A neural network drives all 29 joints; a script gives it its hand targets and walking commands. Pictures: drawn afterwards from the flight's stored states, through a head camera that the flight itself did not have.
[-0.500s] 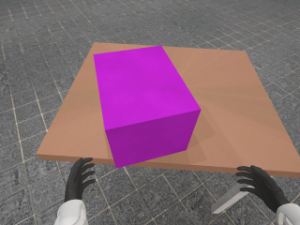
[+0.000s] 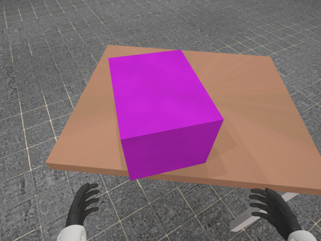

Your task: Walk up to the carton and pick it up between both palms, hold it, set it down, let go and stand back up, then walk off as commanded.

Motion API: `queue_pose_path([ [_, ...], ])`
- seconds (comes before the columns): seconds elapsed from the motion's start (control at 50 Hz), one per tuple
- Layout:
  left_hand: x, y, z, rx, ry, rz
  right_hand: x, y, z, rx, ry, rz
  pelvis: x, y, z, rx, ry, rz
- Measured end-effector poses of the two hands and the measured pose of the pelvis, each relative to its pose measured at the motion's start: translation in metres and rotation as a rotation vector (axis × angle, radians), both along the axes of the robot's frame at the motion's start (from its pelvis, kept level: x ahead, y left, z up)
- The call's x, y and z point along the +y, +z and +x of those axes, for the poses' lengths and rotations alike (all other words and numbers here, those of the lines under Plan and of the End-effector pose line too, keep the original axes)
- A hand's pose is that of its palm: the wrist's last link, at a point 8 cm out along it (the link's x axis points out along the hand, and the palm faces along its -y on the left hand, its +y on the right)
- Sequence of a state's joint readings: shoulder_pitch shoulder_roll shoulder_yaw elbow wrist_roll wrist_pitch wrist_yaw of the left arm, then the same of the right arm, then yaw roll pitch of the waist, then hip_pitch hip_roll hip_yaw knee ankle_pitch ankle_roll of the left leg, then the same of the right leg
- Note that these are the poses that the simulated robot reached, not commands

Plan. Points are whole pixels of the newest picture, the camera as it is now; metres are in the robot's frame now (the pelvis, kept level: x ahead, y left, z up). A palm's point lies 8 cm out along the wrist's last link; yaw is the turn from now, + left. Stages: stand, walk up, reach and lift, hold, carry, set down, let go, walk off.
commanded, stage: set down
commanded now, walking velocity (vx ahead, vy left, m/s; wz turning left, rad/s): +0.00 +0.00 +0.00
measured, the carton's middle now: (157, 110) +0.45 +0.02 +0.06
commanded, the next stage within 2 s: let go in 1.36 s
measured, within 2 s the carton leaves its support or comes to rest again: neither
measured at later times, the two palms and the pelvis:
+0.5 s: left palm (69, 235) +0.16 +0.23 -0.06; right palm (271, 232) +0.15 -0.25 -0.05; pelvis +0.01 +0.01 +0.00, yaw +0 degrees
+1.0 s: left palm out of the picture +0.15 +0.24 -0.08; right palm (259, 238) +0.15 -0.23 -0.08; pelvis +0.02 +0.00 +0.00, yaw +0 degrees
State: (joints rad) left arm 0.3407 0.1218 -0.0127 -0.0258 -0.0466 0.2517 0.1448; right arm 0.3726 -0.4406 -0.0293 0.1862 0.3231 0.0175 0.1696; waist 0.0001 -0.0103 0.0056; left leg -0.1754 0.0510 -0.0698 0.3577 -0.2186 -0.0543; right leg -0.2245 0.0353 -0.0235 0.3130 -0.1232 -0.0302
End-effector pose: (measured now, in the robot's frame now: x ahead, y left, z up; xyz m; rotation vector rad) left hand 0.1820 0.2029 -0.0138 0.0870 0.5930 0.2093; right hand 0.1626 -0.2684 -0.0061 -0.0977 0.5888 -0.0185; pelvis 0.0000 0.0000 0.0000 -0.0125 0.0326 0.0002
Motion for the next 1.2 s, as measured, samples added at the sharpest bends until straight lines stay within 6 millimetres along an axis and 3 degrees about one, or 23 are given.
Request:
queue_pose_path([
  [0.64,0.031,-0.053,-0.024,0.219,-0.064,0.022,0.024,-0.051,-0.007,0.119,-0.106,-0.049,0.006,0.0,0.015,0.011,0.005,0.003],
  [1.2,0.035,-0.066,-0.031,0.271,-0.093,0.023,0.033,-0.078,-0.01,0.153,-0.127,-0.08,0.002,-0.001,0.014,-0.004,0.005,0.008],
])
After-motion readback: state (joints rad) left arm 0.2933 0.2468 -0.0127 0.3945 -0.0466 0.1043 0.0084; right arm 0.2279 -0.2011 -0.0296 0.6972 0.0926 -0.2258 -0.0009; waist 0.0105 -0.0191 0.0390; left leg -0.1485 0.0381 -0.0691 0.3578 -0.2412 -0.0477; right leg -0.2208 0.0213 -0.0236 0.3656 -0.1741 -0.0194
